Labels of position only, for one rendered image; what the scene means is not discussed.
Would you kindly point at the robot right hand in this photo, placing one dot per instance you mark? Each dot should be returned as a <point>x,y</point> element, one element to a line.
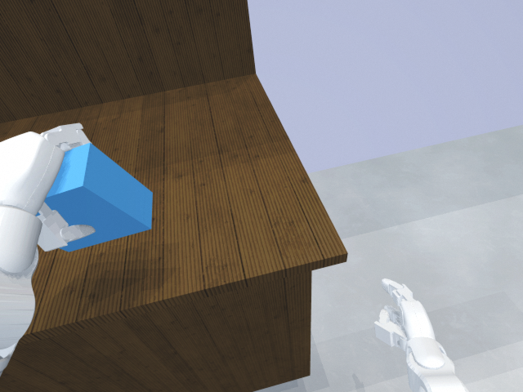
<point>407,323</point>

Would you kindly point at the robot left forearm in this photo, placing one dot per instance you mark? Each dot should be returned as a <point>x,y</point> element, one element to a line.
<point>19,233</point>

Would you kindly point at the robot right forearm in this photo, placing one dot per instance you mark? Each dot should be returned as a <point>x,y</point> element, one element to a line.
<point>429,367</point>

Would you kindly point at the robot left hand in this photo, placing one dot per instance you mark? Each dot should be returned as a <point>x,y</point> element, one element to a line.
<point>29,165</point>

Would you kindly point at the sponge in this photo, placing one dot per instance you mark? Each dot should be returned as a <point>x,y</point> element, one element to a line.
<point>91,189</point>

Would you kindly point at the table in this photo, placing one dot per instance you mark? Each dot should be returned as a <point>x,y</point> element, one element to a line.
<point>216,296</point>

